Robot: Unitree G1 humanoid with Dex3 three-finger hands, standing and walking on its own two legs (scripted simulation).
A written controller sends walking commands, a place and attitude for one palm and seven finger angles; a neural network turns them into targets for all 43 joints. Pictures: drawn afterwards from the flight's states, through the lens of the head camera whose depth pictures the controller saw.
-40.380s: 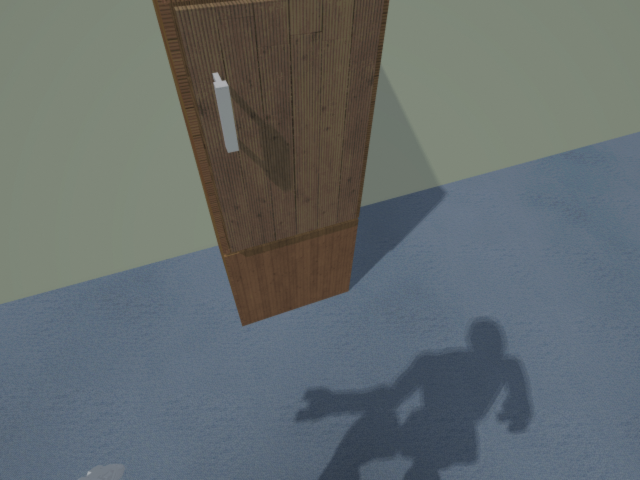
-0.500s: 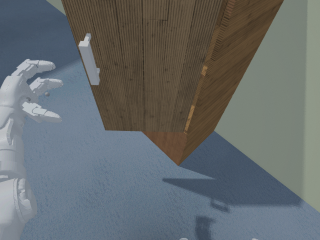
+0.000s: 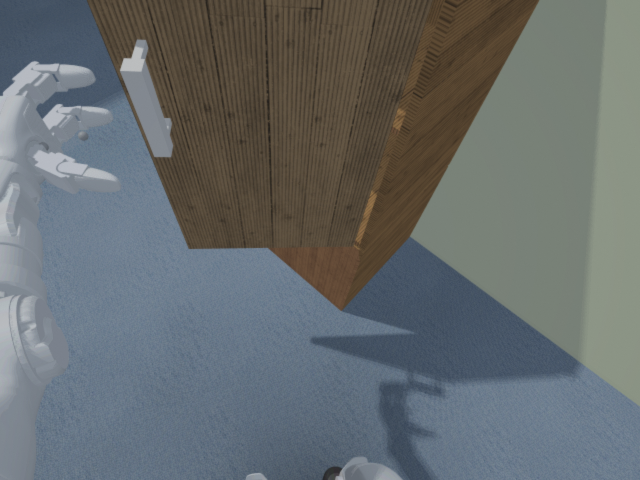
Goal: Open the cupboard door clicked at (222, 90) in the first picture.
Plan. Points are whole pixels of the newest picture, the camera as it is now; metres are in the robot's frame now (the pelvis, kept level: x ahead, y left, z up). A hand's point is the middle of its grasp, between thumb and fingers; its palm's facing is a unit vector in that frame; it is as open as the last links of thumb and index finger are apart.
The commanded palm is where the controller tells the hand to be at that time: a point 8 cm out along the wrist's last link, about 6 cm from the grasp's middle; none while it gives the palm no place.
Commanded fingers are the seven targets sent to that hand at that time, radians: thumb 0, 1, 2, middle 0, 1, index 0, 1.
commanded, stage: move the hooked fingers beside the handle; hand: left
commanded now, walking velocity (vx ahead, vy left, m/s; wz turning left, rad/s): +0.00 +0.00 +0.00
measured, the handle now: (152, 101) +0.56 +0.18 +0.11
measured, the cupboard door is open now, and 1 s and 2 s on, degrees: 45 45 45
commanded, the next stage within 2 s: slide the fingers in behind the handle in 0.86 s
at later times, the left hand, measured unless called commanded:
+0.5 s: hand (79, 132) +0.51 +0.26 +0.11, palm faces +0.00 -1.00 +0.02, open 14.0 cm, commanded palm +0.49 +0.29 +0.11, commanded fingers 0.00 -0.50 0.30 -0.30 -1.20 -0.30 -1.20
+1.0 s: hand (85, 136) +0.50 +0.25 +0.12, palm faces -0.01 -1.00 +0.00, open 14.0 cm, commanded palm +0.48 +0.28 +0.11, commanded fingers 0.00 -0.50 0.30 -0.30 -1.20 -0.30 -1.20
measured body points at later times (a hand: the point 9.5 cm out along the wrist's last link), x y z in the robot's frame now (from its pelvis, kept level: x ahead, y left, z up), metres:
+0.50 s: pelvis +0.01 +0.00 +0.00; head +0.12 +0.03 +0.43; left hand +0.50 +0.31 +0.11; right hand -0.01 -0.28 -0.10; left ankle -0.03 +0.05 -0.71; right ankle +0.01 -0.11 -0.71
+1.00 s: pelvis +0.00 +0.00 +0.00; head +0.11 +0.03 +0.43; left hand +0.49 +0.30 +0.12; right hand +0.01 -0.27 -0.11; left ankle -0.03 +0.05 -0.71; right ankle +0.01 -0.11 -0.71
